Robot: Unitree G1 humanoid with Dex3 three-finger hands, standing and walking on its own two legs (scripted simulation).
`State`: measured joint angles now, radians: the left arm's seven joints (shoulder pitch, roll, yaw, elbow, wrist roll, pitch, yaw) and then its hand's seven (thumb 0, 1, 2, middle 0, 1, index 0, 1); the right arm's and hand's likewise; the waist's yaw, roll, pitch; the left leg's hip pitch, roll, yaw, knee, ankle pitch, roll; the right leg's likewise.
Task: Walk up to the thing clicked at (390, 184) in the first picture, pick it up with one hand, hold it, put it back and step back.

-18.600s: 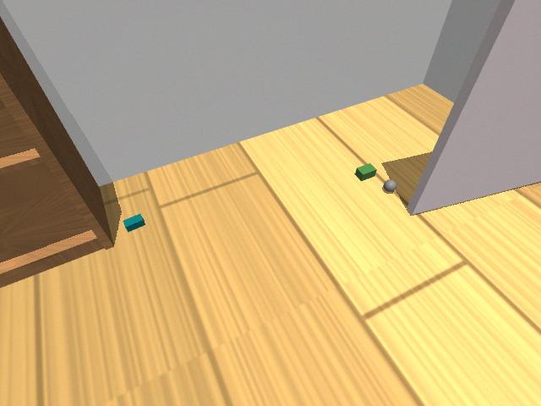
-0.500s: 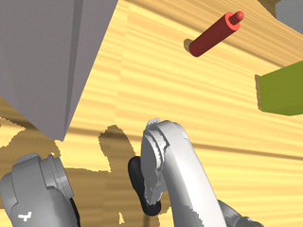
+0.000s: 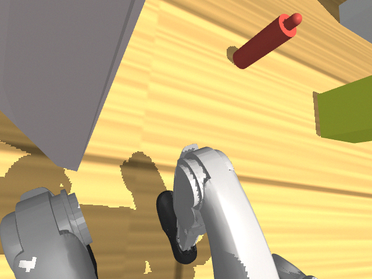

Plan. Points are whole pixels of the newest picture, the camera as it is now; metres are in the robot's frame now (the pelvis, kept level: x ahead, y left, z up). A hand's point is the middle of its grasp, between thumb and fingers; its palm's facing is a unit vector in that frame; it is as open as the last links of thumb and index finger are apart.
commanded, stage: close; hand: left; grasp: from above
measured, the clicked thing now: out of the picture +0.43 +0.32 -0.27
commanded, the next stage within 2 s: settle in 0.72 s
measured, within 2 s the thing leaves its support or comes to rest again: leaves its support in 1.08 s
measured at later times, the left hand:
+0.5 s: hand out of the picture +0.40 +0.33 -0.26, palm faces -0.41 -0.19 -0.89, open 9.2 cm
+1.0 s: hand out of the picture +0.39 +0.31 -0.25, palm faces -0.42 -0.13 -0.90, open 8.4 cm
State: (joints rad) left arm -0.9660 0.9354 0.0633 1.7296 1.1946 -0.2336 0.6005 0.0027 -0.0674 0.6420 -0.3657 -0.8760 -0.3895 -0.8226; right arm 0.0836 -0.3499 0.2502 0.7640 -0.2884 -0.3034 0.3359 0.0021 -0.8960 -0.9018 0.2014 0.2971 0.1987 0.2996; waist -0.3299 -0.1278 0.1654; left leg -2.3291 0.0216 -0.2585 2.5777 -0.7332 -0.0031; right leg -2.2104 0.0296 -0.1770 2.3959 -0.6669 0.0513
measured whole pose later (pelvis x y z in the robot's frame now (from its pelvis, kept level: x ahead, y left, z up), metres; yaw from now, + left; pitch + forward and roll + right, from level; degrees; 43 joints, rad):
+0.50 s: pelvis +0.00 +0.00 +0.00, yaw -1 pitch +27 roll -14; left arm -0.98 0.93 0.13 1.77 1.18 -0.15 0.71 0.00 0.19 0.50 -0.55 -0.71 -0.60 -0.66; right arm 0.06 -0.37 0.22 0.74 -0.28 -0.33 0.34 0.00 -0.89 -0.90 0.20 0.30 0.20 0.30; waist -0.35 -0.14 0.17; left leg -2.35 0.03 -0.25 2.56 -0.71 0.01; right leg -2.23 0.04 -0.17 2.37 -0.64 0.06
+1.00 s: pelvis -0.01 +0.00 +0.00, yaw +0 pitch +24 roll -13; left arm -0.91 0.88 0.10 1.72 1.28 -0.25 0.75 0.04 0.30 0.40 -0.74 -0.67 -0.69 -0.57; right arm 0.03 -0.33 0.25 0.73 -0.31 -0.30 0.31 0.00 -0.90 -0.90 0.20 0.30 0.20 0.30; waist -0.33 -0.14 0.18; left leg -2.32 0.03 -0.26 2.56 -0.70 0.00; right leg -2.21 0.04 -0.17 2.37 -0.62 0.05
